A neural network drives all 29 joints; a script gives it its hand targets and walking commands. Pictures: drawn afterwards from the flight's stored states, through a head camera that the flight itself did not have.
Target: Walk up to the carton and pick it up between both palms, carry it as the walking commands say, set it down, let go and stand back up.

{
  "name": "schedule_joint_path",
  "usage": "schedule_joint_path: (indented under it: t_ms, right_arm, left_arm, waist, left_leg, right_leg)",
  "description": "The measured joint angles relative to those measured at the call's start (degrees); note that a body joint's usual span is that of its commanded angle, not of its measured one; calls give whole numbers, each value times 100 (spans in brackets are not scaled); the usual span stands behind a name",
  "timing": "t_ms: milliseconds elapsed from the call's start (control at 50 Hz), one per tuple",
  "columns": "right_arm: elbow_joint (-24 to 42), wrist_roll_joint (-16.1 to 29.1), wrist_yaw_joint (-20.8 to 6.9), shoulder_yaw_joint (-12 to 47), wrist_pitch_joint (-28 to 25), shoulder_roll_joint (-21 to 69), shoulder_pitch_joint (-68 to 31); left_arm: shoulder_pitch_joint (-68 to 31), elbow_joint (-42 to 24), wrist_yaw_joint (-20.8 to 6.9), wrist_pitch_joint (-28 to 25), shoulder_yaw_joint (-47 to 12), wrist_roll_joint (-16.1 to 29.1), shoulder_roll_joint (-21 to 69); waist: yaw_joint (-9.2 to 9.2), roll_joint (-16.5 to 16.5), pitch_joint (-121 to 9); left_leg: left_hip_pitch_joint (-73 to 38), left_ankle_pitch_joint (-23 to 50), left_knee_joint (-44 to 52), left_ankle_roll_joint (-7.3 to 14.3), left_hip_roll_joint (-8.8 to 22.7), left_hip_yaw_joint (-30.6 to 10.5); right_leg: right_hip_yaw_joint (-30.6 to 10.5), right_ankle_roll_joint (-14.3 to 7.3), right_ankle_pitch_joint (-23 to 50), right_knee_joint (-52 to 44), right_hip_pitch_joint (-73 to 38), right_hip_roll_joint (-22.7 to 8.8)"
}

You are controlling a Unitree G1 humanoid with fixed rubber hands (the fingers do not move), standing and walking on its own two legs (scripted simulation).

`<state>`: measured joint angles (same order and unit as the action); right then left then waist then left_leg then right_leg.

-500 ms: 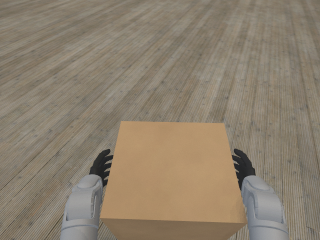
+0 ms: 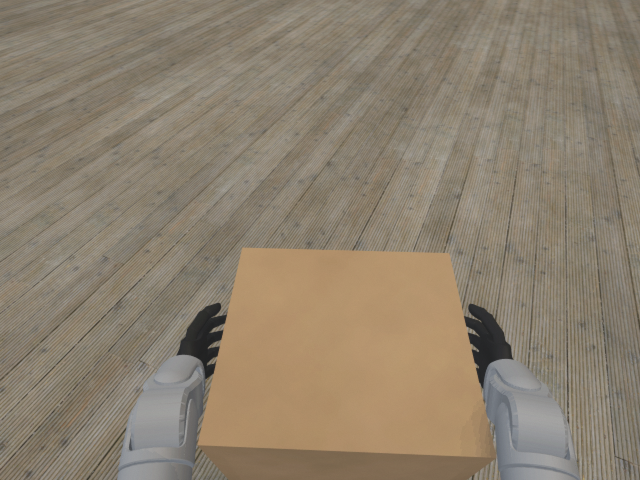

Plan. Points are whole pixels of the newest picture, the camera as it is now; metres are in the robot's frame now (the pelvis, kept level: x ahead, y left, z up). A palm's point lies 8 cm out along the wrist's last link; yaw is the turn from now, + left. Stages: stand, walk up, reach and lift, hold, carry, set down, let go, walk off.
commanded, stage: hold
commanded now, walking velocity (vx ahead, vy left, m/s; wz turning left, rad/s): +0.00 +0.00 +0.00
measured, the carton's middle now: (340, 382) +0.28 +0.00 -0.05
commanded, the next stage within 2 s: carry in 0.22 s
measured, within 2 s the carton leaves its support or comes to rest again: neither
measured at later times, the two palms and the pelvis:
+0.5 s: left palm (244, 340) +0.28 +0.12 +0.06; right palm (559, 378) +0.24 -0.25 +0.05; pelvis -0.01 -0.05 -0.02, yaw -6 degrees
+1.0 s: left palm (348, 400) +0.21 -0.01 +0.06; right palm out of the picture +0.18 -0.37 +0.06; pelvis -0.05 -0.17 -0.02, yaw -6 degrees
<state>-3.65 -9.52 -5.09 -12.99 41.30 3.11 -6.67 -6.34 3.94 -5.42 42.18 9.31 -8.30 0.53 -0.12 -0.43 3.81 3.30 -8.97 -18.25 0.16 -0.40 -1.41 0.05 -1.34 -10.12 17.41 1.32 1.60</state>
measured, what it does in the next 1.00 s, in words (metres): steps to the right: right foot, then left foot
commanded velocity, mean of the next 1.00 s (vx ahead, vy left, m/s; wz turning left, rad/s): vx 0.00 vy -0.25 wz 0.00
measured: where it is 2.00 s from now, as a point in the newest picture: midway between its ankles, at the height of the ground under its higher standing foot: outside the picture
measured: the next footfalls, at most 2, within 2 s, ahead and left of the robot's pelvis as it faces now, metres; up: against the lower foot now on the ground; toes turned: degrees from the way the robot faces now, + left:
right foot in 0.52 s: +0.04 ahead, -0.18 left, +0.00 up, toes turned -10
left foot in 0.80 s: +0.01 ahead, -0.02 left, +0.00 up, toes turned +5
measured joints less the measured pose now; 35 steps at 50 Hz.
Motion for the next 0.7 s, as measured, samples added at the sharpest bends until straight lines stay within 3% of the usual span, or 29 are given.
schedule_joint_path:
  t_ms: [220,320,400,480,540,620,660,700]
  right_arm:
    - [-22,-9,31,6,25,-13,-32]
    - [26,19,134,38,273,87,-263]
    - [631,189,371,189,744,136,-247]
    - [1501,344,478,186,1397,152,-31]
    - [1956,453,491,118,1793,110,85]
    - [2114,740,471,-39,2195,-193,199]
    - [2162,872,464,-42,2337,-262,165]
    - [2236,949,461,-14,2404,-263,130]
  left_arm:
    - [-81,94,-9,9,28,15,-1]
    - [-198,-52,2,264,183,211,-115]
    - [-291,-564,37,765,210,492,-275]
    - [-243,-1212,119,1368,200,670,-210]
    - [-219,-1578,188,1745,198,684,-65]
    - [-132,-1742,350,2073,128,480,356]
    - [32,-2033,422,2221,123,413,462]
    - [168,-2340,450,2329,151,393,508]
  waist:
    - [51,1,-95]
    - [173,-117,-755]
    - [217,4,-1008]
    - [176,204,-1110]
    - [114,294,-1155]
    - [-62,177,-1187]
    - [-165,110,-1149]
    - [-212,60,-1114]
  left_leg:
    - [164,-14,-124,-13,14,14]
    - [1125,-447,-996,-32,67,307]
    - [1656,-668,-1482,-139,371,397]
    - [1902,-729,-1650,-365,732,294]
    - [2115,-857,-1946,-542,947,186]
    - [2677,-2158,-3393,-278,752,357]
    - [2804,-2193,-3849,-192,624,563]
    - [2737,-2099,-3716,-137,524,753]
  right_leg:
    - [-13,-4,-10,133,178,14]
    - [-72,74,-595,1600,1510,-31]
    - [202,217,-1514,2998,2461,-126]
    - [333,257,-1241,2446,2504,-194]
    - [450,168,-363,1614,2268,-166]
    - [569,-165,-496,1823,2467,-191]
    - [587,-247,-459,1729,2475,-188]
    - [603,-317,-386,1665,2501,-133]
